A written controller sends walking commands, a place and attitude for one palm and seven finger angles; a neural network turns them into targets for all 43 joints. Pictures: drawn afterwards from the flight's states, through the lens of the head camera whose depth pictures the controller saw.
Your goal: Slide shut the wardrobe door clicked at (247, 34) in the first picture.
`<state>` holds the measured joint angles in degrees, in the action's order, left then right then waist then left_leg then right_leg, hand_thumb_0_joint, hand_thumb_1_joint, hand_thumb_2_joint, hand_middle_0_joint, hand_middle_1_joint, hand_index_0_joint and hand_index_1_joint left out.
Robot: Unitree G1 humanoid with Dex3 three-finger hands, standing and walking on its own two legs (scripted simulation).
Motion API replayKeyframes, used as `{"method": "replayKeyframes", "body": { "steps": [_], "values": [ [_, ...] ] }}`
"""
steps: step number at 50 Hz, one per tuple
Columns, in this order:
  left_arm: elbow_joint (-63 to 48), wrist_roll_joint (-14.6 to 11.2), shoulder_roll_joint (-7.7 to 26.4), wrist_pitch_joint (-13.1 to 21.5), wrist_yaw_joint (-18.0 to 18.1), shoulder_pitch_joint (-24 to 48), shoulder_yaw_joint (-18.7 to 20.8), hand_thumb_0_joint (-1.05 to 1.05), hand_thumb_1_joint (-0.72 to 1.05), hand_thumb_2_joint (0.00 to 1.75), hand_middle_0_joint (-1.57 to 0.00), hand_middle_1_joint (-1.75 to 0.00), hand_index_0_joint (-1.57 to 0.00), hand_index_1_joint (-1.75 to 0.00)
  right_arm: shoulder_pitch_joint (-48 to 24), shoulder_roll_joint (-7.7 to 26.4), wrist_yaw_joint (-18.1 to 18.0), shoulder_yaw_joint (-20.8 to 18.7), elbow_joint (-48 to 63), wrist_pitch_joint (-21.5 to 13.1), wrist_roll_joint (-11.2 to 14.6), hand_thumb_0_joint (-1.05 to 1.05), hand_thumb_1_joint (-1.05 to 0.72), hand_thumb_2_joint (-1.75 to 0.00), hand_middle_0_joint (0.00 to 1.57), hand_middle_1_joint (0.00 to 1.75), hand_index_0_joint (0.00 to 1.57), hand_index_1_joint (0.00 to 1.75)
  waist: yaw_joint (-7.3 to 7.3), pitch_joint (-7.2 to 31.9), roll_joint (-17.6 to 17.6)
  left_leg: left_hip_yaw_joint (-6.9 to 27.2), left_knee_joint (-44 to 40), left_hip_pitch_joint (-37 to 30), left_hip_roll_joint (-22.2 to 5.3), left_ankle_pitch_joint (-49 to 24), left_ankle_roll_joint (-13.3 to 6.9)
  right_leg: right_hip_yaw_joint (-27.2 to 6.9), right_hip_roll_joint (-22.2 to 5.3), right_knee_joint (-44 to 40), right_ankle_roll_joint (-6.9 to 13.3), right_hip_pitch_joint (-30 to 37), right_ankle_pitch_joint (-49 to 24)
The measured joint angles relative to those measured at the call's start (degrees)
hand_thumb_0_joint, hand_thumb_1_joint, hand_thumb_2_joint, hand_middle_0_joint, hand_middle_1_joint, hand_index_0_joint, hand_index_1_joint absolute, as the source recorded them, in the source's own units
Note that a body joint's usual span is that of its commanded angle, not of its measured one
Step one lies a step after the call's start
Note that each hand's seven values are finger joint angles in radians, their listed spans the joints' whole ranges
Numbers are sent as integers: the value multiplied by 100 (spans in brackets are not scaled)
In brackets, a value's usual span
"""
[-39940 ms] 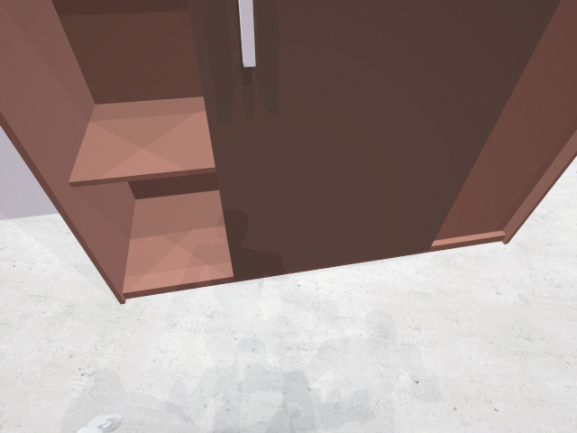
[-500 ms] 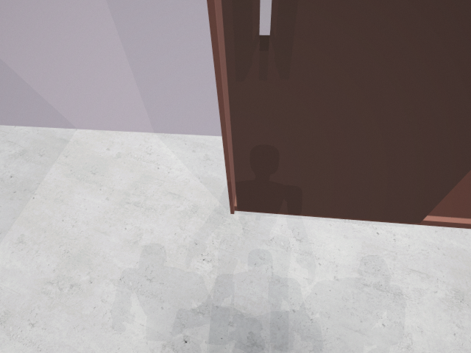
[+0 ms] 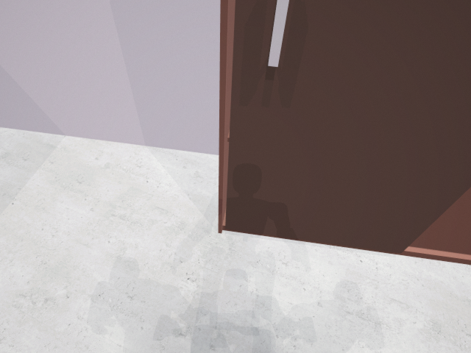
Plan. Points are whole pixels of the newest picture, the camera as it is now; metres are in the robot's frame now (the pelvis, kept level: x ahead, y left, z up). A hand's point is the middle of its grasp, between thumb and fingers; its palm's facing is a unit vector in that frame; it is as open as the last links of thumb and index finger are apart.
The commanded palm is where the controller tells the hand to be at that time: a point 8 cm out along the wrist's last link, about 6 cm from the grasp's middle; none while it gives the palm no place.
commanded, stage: let the arm hang, fingers relaxed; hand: right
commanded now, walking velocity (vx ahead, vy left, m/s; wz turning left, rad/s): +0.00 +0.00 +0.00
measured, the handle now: (281, 9) +0.74 -0.04 +0.26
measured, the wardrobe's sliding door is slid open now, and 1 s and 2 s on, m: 0.01 0.01 0.01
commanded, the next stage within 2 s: look to check the result in 0.20 s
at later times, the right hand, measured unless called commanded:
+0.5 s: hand out of the picture +0.10 -0.23 -0.16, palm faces -0.02 +0.95 -0.31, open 7.4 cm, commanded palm none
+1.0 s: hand out of the picture +0.11 -0.22 -0.16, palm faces -0.03 +0.95 -0.31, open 7.4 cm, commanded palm none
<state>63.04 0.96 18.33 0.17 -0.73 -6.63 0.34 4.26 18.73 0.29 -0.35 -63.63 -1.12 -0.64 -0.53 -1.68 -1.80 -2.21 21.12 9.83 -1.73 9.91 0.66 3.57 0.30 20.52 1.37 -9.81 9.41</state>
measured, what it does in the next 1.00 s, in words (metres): stands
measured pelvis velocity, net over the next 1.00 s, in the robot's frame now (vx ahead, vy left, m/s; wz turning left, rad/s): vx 0.03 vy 0.02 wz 0.00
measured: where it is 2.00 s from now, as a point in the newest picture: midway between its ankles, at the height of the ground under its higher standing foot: outside the picture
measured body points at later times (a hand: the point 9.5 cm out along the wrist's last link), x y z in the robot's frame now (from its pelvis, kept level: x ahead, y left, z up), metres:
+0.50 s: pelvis +0.02 +0.01 +0.00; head +0.04 +0.01 +0.45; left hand +0.10 +0.31 -0.13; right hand +0.10 -0.28 -0.14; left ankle +0.02 +0.13 -0.75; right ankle +0.02 -0.10 -0.75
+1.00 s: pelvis +0.03 +0.02 +0.00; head +0.04 +0.02 +0.45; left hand +0.11 +0.31 -0.13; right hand +0.11 -0.27 -0.13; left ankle +0.02 +0.13 -0.75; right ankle +0.02 -0.10 -0.75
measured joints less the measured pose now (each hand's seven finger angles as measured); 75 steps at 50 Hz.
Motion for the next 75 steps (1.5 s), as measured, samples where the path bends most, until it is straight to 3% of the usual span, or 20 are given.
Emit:
{"method": "replayKeyframes", "body": {
  "steps": [13, 34, 75],
  "values": [
    [106, -4, 95, 30, 42, 120, -22, 1, 90, 89, -20, -30, -20, -29, -50, -181, 32, 48, -48, -10, 7, 1, -90, -90, 21, 30, 21, 30, -44, -54, 203, -37, -233, -244, 59, 18, -51, -36, -48, -232, -72, 238, 7],
    [132, -24, 30, -15, 74, 118, -41, 1, 90, 89, -20, -30, -20, -30, 190, -26, -9, -9, -214, 14, 23, 1, -91, -90, 20, 30, 20, 30, 37, -114, 105, -71, -399, -457, 136, 47, -109, -72, -118, -317, -140, 408, 68],
    [177, -26, 48, 3, 73, 85, -37, 1, 90, 89, -20, -30, -20, -30, 113, -7, 0, 6, -180, 9, 19, 1, -91, -90, 20, 30, 20, 30, -4, -139, 167, -3, -491, -503, 141, -12, -95, -6, -118, -421, -128, 485, 29]
  ]
}}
